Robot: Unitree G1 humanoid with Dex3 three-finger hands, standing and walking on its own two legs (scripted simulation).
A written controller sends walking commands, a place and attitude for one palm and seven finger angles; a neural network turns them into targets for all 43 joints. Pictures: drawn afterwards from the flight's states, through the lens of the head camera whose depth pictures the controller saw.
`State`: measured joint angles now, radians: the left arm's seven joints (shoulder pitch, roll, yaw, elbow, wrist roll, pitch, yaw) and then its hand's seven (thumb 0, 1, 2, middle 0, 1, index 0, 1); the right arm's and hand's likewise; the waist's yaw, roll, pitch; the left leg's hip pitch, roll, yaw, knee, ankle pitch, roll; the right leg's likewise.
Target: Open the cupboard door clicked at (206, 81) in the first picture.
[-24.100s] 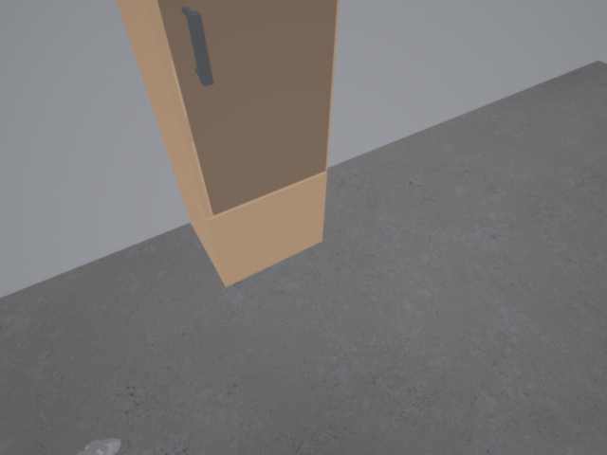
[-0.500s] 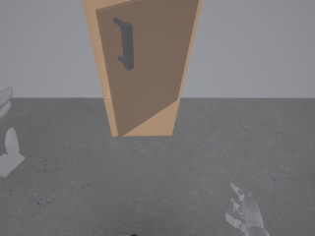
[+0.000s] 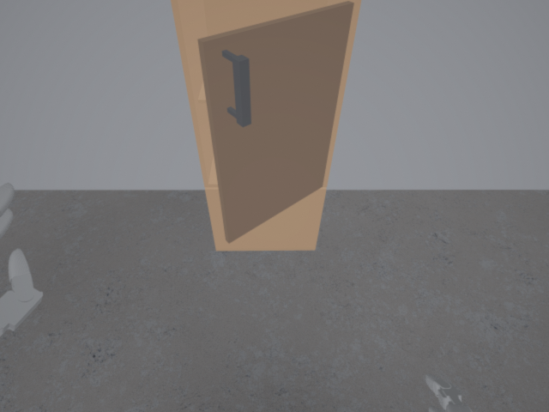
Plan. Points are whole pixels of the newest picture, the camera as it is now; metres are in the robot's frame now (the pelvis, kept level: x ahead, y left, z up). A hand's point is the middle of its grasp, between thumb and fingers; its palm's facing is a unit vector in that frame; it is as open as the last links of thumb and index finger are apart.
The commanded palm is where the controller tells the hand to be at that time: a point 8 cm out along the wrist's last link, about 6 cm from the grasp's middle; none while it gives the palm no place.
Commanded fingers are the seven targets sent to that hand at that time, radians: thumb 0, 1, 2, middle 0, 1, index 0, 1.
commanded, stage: stop stepping back and stand still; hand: left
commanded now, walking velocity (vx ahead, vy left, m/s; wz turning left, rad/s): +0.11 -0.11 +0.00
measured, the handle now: (236, 88) +0.66 +0.11 +0.16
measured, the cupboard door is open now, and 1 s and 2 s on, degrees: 38 38 38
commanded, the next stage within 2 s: let the arm hang, fingers relaxed in 0.22 s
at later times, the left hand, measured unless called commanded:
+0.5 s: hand (116, 404) +0.16 +0.24 -0.09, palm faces +0.04 -0.92 -0.38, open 7.4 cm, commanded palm none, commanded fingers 0.00 0.90 0.90 -0.20 -0.30 -0.20 -0.30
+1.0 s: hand out of the picture -0.02 +0.26 -0.15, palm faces +0.05 -0.94 -0.34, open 7.4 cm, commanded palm none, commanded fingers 0.00 0.90 0.90 -0.20 -0.30 -0.20 -0.30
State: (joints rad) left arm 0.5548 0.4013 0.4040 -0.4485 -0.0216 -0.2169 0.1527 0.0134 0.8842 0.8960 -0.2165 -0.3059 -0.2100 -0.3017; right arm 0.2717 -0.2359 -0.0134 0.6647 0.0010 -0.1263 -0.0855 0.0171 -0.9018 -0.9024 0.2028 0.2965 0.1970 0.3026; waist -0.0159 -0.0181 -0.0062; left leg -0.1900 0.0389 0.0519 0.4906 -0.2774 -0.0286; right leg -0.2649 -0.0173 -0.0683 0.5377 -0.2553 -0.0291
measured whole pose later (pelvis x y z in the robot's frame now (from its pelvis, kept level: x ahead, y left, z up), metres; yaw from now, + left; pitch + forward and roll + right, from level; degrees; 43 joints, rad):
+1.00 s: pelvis -0.03 +0.01 +0.01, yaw +2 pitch -2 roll +0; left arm 0.20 0.30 0.04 1.16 0.01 0.01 0.00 0.01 0.91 0.90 -0.21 -0.30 -0.20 -0.30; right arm 0.23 -0.26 -0.02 1.10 -0.02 0.02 0.00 0.01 -0.90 -0.90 0.20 0.30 0.20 0.30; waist 0.01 0.04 0.08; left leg -0.19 0.02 0.02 0.43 -0.20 -0.01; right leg -0.22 -0.03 -0.10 0.41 -0.15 -0.02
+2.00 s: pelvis +0.01 +0.00 +0.01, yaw +1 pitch -2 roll +0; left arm 0.09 0.32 0.01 1.15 0.01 -0.03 0.00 0.01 0.90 0.90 -0.21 -0.30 -0.20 -0.30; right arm 0.11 -0.33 -0.01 1.12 -0.01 0.01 0.00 0.01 -0.90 -0.90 0.20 0.30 0.20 0.30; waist -0.01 0.03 0.06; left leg -0.07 0.05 0.03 0.28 -0.18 -0.04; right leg -0.13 0.00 -0.10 0.31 -0.15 -0.03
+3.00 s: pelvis -0.03 +0.01 +0.00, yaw -22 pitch +2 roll +0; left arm 0.20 0.23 0.08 0.95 0.01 0.06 -0.01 0.01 0.90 0.90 -0.21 -0.30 -0.20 -0.30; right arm 0.09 -0.22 -0.05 0.89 0.00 0.01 -0.04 0.01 -0.90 -0.90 0.20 0.30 0.20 0.30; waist 0.02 -0.01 0.09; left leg -0.25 0.05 -0.02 0.49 -0.30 -0.01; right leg -0.42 0.12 0.14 0.59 -0.25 -0.02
